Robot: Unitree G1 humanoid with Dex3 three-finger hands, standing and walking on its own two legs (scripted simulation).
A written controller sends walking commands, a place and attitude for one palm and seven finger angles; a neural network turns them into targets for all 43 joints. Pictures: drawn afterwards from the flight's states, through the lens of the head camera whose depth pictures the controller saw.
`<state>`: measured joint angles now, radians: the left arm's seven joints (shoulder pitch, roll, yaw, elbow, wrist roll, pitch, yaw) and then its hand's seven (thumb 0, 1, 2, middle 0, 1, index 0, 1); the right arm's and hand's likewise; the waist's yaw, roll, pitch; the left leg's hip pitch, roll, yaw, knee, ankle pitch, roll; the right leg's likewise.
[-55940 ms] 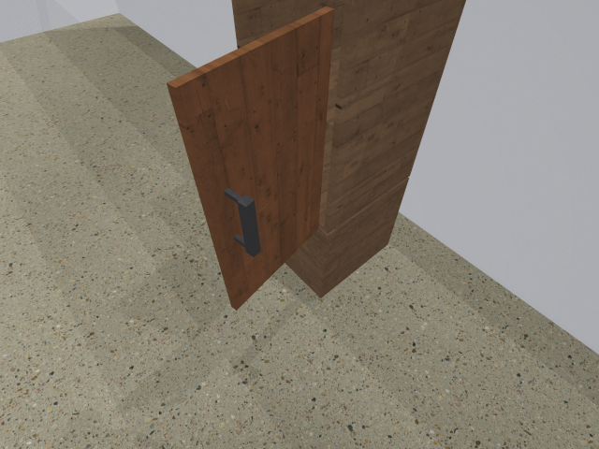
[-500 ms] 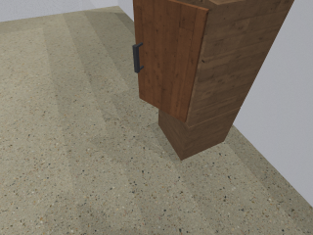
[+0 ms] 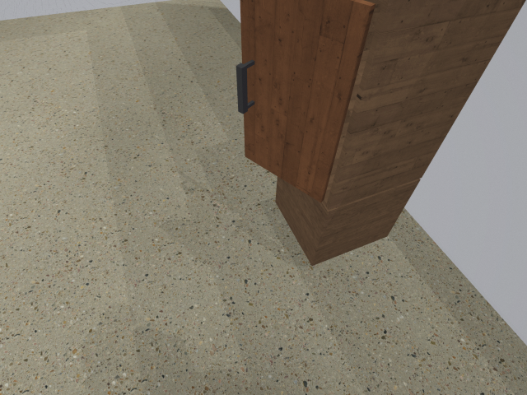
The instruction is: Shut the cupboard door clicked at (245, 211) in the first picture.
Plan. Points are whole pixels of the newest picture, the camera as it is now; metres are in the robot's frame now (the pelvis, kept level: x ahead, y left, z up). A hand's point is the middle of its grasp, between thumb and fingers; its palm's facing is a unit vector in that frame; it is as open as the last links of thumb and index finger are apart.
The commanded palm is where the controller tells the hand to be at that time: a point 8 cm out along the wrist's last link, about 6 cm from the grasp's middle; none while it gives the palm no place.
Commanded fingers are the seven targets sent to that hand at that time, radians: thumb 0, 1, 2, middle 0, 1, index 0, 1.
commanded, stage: walk to a spot facing it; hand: left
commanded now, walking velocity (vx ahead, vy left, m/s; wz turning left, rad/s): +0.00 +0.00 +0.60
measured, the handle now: (246, 87) +0.90 +0.08 -0.03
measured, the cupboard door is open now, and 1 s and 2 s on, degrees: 27 27 27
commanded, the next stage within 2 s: none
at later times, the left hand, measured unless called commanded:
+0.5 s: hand out of the picture +0.04 +0.21 -0.15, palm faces +0.29 -0.90 -0.33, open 7.4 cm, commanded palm none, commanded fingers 0.00 0.90 0.90 -0.20 -0.30 -0.20 -0.30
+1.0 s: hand out of the picture -0.09 +0.17 -0.17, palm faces +0.62 -0.73 -0.29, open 7.4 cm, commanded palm none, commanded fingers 0.00 0.90 0.90 -0.20 -0.30 -0.20 -0.30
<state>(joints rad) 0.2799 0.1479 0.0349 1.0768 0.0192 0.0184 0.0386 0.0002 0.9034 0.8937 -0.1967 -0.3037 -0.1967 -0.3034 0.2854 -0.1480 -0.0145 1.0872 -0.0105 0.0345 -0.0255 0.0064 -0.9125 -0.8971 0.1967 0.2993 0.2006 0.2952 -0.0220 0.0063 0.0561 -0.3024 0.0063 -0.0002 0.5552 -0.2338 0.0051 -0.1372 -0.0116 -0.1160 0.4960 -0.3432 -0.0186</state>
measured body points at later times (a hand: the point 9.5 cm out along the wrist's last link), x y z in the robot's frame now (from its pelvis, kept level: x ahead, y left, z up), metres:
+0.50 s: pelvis -0.01 -0.04 -0.01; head +0.05 -0.03 +0.44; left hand +0.03 +0.26 -0.13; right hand +0.13 -0.28 -0.15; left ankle +0.03 +0.10 -0.73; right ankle +0.01 -0.17 -0.74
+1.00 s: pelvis +0.01 -0.05 -0.01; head +0.05 +0.00 +0.44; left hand -0.12 +0.21 -0.15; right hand +0.25 -0.17 -0.14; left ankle -0.06 +0.07 -0.73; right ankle +0.08 -0.16 -0.69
